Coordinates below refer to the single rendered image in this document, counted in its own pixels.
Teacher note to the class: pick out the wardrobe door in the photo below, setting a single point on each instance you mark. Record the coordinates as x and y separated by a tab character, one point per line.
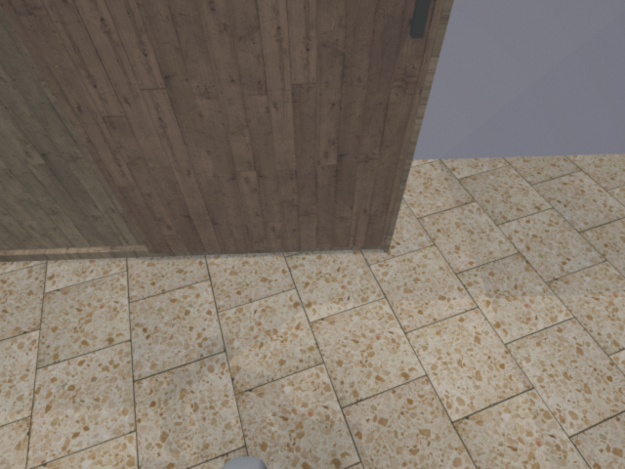
52	193
228	125

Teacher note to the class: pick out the handle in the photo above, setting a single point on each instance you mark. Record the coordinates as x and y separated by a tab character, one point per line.
419	19

